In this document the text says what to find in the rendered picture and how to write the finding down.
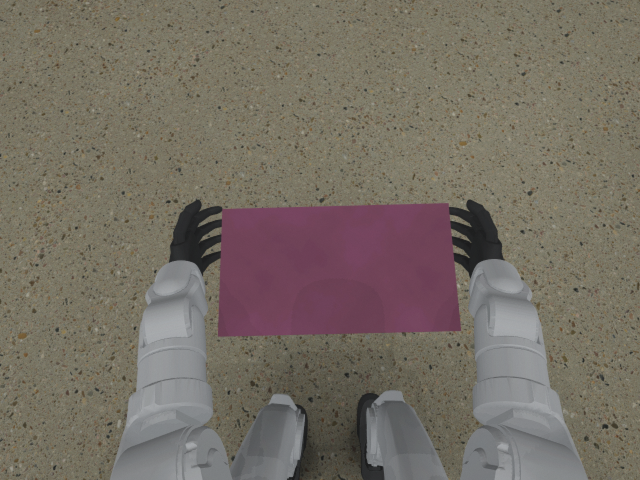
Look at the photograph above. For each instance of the robot left foot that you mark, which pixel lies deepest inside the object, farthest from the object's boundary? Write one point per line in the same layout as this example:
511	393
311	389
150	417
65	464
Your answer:
297	469

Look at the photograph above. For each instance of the carton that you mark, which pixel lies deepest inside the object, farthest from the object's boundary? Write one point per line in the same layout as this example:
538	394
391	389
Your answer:
337	270

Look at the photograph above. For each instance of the robot left upper arm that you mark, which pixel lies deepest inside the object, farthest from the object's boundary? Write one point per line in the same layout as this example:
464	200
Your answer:
194	452

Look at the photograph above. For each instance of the robot right shin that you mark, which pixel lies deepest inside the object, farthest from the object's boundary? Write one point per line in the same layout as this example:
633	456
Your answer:
389	395

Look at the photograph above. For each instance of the left robot forearm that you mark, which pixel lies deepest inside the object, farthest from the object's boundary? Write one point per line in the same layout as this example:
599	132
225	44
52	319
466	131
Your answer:
172	390

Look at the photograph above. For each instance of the robot left hand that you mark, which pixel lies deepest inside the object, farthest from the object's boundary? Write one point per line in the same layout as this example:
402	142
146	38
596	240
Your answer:
186	244

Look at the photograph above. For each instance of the robot right hand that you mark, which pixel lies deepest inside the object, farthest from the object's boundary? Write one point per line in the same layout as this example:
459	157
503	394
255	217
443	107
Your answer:
483	236

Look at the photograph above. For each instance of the right robot forearm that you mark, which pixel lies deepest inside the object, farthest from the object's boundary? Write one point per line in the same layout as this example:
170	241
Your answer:
513	387

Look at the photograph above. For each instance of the robot right upper arm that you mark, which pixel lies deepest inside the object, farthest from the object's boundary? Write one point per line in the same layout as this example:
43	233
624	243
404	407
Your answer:
499	452

